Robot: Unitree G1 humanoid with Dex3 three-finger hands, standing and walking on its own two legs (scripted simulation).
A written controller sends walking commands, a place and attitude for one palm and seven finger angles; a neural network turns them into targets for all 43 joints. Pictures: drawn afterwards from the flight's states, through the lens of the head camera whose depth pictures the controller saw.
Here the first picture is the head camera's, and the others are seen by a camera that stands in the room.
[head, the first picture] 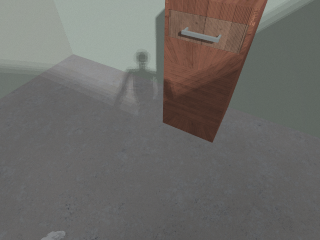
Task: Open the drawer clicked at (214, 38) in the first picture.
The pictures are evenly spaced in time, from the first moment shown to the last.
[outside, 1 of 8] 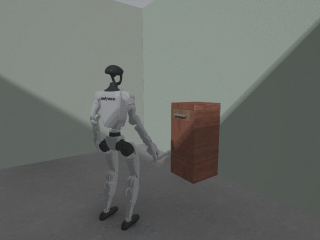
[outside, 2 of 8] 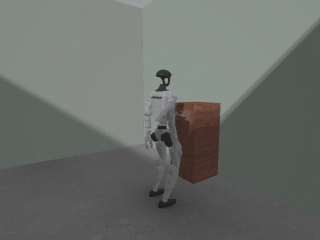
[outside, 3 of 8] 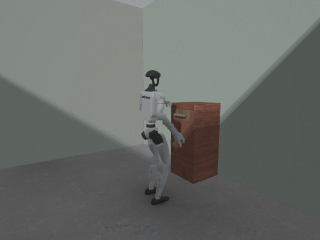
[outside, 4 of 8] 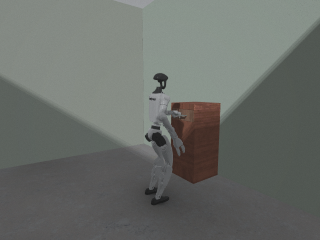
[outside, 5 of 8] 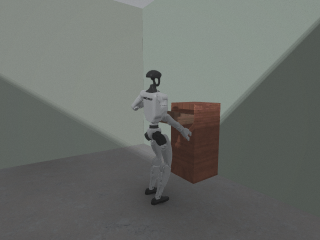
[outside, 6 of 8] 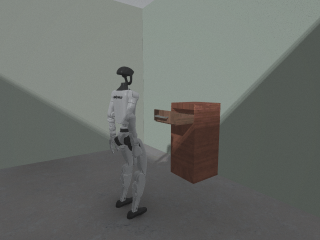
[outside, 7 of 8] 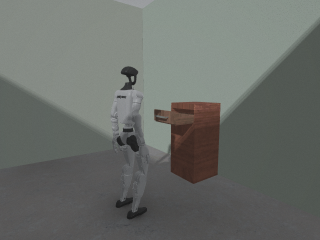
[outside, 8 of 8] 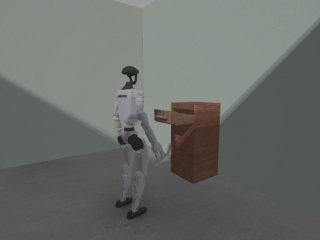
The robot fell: no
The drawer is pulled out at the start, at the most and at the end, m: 0.00 0.29 0.29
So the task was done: yes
